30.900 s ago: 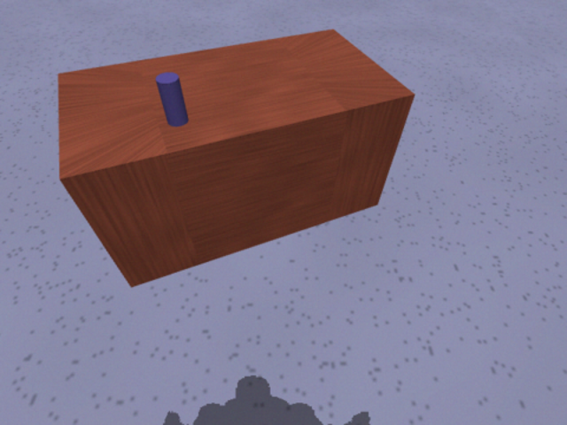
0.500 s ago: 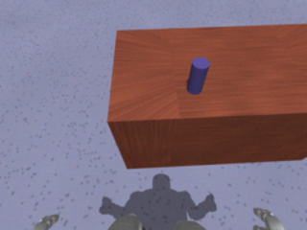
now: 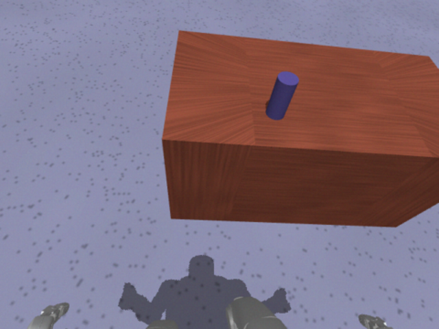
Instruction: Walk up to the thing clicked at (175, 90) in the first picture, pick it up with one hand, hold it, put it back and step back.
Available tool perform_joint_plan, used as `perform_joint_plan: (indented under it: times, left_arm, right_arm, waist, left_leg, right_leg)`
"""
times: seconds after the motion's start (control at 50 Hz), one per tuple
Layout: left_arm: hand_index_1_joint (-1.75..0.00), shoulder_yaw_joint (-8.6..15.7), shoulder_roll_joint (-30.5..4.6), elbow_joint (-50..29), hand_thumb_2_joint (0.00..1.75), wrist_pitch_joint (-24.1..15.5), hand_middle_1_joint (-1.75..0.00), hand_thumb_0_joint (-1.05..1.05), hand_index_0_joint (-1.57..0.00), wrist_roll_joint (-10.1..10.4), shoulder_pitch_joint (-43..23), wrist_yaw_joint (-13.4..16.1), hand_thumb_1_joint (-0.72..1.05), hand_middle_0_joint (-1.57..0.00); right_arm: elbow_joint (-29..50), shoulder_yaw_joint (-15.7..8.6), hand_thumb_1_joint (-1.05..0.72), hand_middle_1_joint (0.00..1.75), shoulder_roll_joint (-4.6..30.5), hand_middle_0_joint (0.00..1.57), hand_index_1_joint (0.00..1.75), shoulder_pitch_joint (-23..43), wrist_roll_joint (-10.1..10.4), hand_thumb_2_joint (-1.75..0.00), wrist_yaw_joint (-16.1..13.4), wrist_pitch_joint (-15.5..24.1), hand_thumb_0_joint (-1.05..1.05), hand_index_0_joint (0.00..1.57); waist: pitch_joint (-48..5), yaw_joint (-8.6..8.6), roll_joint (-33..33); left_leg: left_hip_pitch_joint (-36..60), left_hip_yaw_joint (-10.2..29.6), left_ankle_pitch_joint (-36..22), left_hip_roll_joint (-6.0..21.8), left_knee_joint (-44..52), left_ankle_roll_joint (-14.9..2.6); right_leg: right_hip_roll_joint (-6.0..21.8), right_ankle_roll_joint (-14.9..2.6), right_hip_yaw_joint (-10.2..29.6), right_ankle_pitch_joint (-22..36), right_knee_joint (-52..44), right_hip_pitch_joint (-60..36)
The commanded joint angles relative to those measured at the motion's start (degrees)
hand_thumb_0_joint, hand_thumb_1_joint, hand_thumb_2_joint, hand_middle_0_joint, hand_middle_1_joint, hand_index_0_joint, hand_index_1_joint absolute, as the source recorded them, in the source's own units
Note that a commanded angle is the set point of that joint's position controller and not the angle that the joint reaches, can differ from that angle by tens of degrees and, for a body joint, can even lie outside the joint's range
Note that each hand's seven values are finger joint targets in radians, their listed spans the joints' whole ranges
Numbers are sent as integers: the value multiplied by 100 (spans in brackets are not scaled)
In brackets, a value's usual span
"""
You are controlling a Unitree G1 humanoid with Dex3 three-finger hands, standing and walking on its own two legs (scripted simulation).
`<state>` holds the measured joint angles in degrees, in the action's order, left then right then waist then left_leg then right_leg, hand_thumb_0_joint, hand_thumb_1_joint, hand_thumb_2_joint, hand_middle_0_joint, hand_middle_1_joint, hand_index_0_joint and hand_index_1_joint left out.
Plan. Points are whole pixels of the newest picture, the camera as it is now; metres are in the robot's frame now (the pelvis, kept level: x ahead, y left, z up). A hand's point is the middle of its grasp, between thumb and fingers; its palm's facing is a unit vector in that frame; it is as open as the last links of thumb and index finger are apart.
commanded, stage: step back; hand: right
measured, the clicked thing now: (281, 97) +0.77 -0.19 -0.10
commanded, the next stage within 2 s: none
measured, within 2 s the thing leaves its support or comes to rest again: neither
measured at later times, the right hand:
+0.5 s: hand out of the picture -0.06 -0.33 -0.16, palm faces -0.06 +0.91 -0.41, open 7.4 cm
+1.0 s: hand out of the picture -0.17 -0.38 -0.15, palm faces -0.02 +0.91 -0.41, open 7.4 cm
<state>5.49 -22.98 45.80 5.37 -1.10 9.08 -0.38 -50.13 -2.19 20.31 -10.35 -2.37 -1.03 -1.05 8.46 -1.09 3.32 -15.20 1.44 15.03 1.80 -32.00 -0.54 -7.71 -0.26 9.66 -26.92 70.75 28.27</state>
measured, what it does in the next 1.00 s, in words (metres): walks backwards: right foot, then left foot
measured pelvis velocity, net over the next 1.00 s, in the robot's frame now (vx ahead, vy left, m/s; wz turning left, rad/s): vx -0.32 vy -0.11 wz -0.03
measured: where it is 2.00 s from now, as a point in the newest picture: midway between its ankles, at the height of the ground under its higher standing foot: outside the picture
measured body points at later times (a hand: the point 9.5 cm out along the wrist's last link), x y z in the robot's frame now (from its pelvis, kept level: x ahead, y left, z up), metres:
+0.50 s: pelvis -0.15 -0.05 -0.01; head -0.09 -0.06 +0.43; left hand -0.04 +0.26 -0.12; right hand -0.05 -0.37 -0.14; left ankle -0.18 +0.07 -0.70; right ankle -0.11 -0.17 -0.74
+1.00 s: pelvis -0.32 -0.11 -0.02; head -0.27 -0.12 +0.43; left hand -0.25 +0.21 -0.13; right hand -0.17 -0.43 -0.13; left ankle -0.24 +0.04 -0.70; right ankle -0.32 -0.23 -0.74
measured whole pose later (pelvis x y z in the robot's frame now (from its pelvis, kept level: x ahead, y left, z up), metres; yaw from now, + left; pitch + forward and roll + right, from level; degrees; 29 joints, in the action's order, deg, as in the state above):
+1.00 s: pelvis -0.32 -0.11 -0.02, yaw -2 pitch -2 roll +0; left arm 3.0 -20.8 50.7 2.6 -2.2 12.0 0.1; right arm -47.7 -3.5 24.1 -5.0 -0.9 -1.1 -4.5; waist 8.1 -3.0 -1.7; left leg -29.9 6.8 27.0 -1.2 -54.9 0.0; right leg -0.5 -0.3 2.7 -21.6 39.8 16.0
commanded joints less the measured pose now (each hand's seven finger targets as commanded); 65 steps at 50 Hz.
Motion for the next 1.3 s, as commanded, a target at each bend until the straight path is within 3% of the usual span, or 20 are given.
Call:
perform_joint_plan:
  times: [0.0, 0.18, 0.22, 0.24, 0.26, 0.32, 0.48, 0.52, 0.58, 0.64, 0.8, 0.86, 0.9, 0.92, 0.94, 1.0, 1.14, 1.2, 1.24, 1.28]
  left_arm:
    - [-30, 318, -888, -502, 90, -191, -30, 0, -20, -27, 54, 45, 90, -20]
    - [-30, 265, -930, 159, 90, -345, -30, 0, -20, -79, 1103, 21, 90, -20]
    - [-30, 501, -1796, -80, 90, -368, -30, 0, -20, -174, 797, -5, 90, -20]
    - [-30, 537, -2243, -333, 90, -350, -30, 0, -20, -204, 228, 22, 90, -20]
    - [-30, 504, -2046, -454, 90, -372, -30, 0, -20, -151, -166, 53, 90, -20]
    - [-30, 295, -1294, -531, 90, -380, -30, 0, -20, -136, -607, 114, 90, -20]
    - [-30, 258, -1200, -684, 90, -257, -30, 0, -20, -69, -149, 215, 90, -20]
    - [-30, 144, -1028, -773, 90, -163, -30, 0, -20, 0, -111, 162, 90, -20]
    - [-30, 182, -1040, -789, 90, -140, -30, 0, -20, -15, -422, 253, 90, -20]
    - [-30, 221, -1054, -465, 90, -138, -30, 0, -20, 59, -77, 170, 90, -20]
    - [-30, 84, -842, -296, 90, -367, -30, 0, -20, 11, 220, 136, 90, -20]
    - [-30, 132, -907, 150, 90, -481, -30, 0, -20, -50, 649, 190, 90, -20]
    - [-30, 361, -1738, 144, 90, -503, -30, 0, -20, -173, 735, 175, 90, -20]
    - [-30, 436, -2297, -109, 90, -471, -30, 0, -20, -193, 179, 185, 90, -20]
    - [-30, 412, -2187, -233, 90, -495, -30, 0, -20, -102, -244, 216, 90, -20]
    - [-30, 219, -1412, -219, 90, -545, -30, 0, -20, -150, -744, 251, 90, -20]
    - [-30, 338, -1526, 71, 90, -608, -30, 0, -20, -185, 281, 203, 90, -20]
    - [-30, 169, -1308, 56, 90, -507, -30, 0, -20, -112, 55, 135, 90, -20]
    - [-30, -43, -661, -28, 90, -521, -30, 0, -20, 30, 1, 134, 90, -20]
    - [-30, 168, -1471, 173, 90, -584, -30, 0, -20, -44, -423, 103, 90, -20]
  right_arm:
    - [596, -471, -90, 30, 1507, 20, 30, 102, 32, -90, -131, 183, 0, 20]
    - [872, -491, -90, 30, 1780, 20, 30, 521, 115, -90, -59, -44, 0, 20]
    - [1026, -335, -90, 30, 1179, 20, 30, 442, 194, -90, -78, -51, 0, 20]
    - [1010, -445, -90, 30, 1356, 20, 30, 625, 189, -90, -198, -54, 0, 20]
    - [877, -520, -90, 30, 1561, 20, 30, 483, 214, -90, -194, -37, 0, 20]
    - [570, -367, -90, 30, 1372, 20, 30, 52, 287, -90, -141, -15, 0, 20]
    - [520, -329, -90, 30, 1161, 20, 30, -347, 112, -90, -147, 169, 0, 20]
    - [369, -425, -90, 30, 1315, 20, 30, -556, 56, -90, -137, 177, 0, 20]
    - [616, -660, -90, 30, 2514, 20, 30, -123, 8, -90, -112, 164, 0, 20]
    - [677, -425, -90, 30, 1683, 20, 30, 509, -53, -90, -164, 173, 0, 20]
    - [690, -450, -90, 30, 1644, 20, 30, 241, 40, -90, -76, -31, 0, 20]
    - [679, -400, -90, 30, 1622, 20, 30, 451, 109, -90, 2, -192, 0, 20]
    - [858, -231, -90, 30, 1088, 20, 30, 453, 176, -90, -3, -170, 0, 20]
    - [932, -349, -90, 30, 1230, 20, 30, 610, 149, -90, -100, -205, 0, 20]
    - [823, -495, -90, 30, 1501, 20, 30, 581, 194, -90, -112, -221, 0, 20]
    - [431, -401, -90, 30, 1414, 20, 30, 146, 215, -90, -31, -213, 0, 20]
    - [392, -355, -90, 30, 1279, 20, 30, 338, 44, -90, 86, 59, 0, 20]
    - [-145, -471, -90, 30, 1233, 20, 30, -459, -15, -90, 76, 171, 0, 20]
    - [-58, -570, -90, 30, 1940, 20, 30, -265, -98, -90, 58, 217, 0, 20]
    - [111, -585, -90, 30, 2141, 20, 30, 535, -24, -90, 99, 207, 0, 20]
  waist:
    - [-819, 132, -1154]
    - [-1455, -187, -1351]
    - [-993, -140, 843]
    - [-797, -352, 1557]
    - [-474, -131, 1382]
    - [-503, 246, 666]
    - [-1280, -5, 853]
    - [-1389, 21, 336]
    - [-1246, 288, -1811]
    - [-911, -159, -952]
    - [-1334, 90, -1727]
    - [-1680, -85, -1351]
    - [-1261, -135, 708]
    - [-928, -349, 1298]
    - [-485, -145, 1062]
    - [-511, 266, 120]
    - [-1044, -392, 925]
    - [-1094, 52, 466]
    - [-830, 88, -1561]
    - [-28, 79, -1234]
  left_leg:
    - [1006, 860, -2405, 1065, 698, -1100]
    - [36, 587, -1336, 949, -302, -756]
    - [-1913, 249, 1388, -570, -1738, -46]
    - [-1382, 447, 2245, -592, -3110, 93]
    - [-1007, 733, 2083, -347, -3552, 53]
    - [-1260, 622, 1212, -814, -3745, 58]
    - [-711, -47, 755, -269, 1, 38]
    - [408, 200, -1070, -137, 1110, -76]
    - [-84, 3355, -2480, 2500, 1248, -1806]
    - [-62, 1322, -2907, 1365, 786, -1292]
    - [1098, 897, -2505, 1206, 108, -1193]
    - [500, 485, -1963, 750, -660, -766]
    - [-1818, 321, 1064, -407, -1663, -150]
    - [-1482, 639, 2136, -587, -2989, 108]
    - [-992, 1017, 2004, -260, -3554, 104]
    - [-1234, 879, 1175, -781, -3874, 100]
    - [-1246, 170, 1778, -171, -799, 212]
    - [974, 31, 597, -335, 1535, -53]
    - [1318, 3042, 2376, 1510, 2068, -781]
    - [-1092, 3054, 3464, 1903, 2249, -1393]
  right_leg:
    - [163, 261, 92, 15, -331, 262]
    - [597, -46, -956, 1348, -4736, -2068]
    - [2215, -707, 1695, 1159, -5088, -2089]
    - [3103, -1660, 2398, 1409, -5370, -661]
    - [3130, -1670, 2283, 1331, -5449, 96]
    - [1891, -1005, 149, 3029, -4528, -788]
    - [2070, -1023, 165, 4213, -3301, -2622]
    - [1657, -594, -85, 3105, -2739, -1693]
    - [484, -55, -103, -1192, -244, -267]
    - [275, -54, 258, -408, 465, -137]
    - [773, 159, -605, -115, -3085, -683]
    - [565, 52, -1141, 1583, -5026, -1936]
    - [1964, -488, 1259, 1434, -4888, -2274]
    - [3257, -1629, 2392, 1322, -5357, -707]
    - [3378, -1696, 2489, 1067, -5536, 392]
    - [2138, -1065, 272, 2315, -4546, -564]
    - [2262, -1166, 678, 156, -4525, -2453]
    - [1873, -643, -28, 520, -3584, -1070]
    - [714, -40, -1291, -521, -2060, 1057]
    - [1199, -52, -589, -508, -1697, -416]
